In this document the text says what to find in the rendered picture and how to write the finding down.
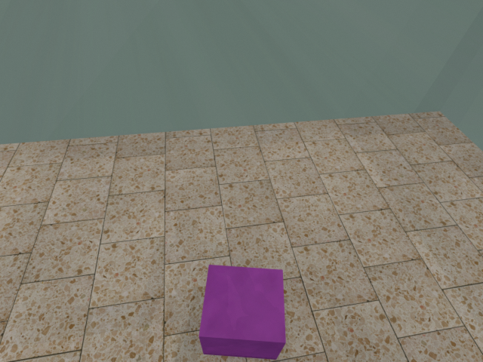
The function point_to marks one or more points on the carton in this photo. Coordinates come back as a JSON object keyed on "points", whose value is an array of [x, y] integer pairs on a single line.
{"points": [[243, 313]]}

